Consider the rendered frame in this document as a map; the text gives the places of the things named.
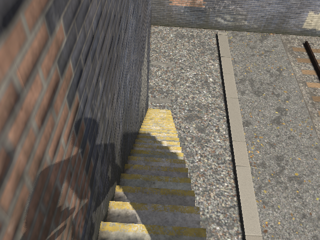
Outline stairs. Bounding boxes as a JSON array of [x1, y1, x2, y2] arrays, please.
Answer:
[[98, 108, 207, 240]]

